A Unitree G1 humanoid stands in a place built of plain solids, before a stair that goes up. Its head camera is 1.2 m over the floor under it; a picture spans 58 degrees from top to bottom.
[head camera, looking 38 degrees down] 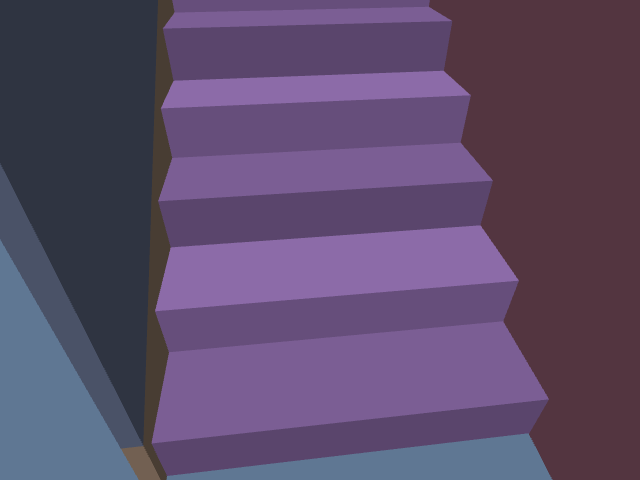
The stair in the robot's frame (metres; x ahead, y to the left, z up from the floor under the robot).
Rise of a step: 0.17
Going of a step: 0.27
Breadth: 1.02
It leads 7 degrees to the left of straight ahead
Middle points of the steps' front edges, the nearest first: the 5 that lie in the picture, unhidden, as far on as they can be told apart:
0.58 -0.10 0.17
0.85 -0.07 0.35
1.11 -0.03 0.52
1.38 0.00 0.69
1.65 0.03 0.86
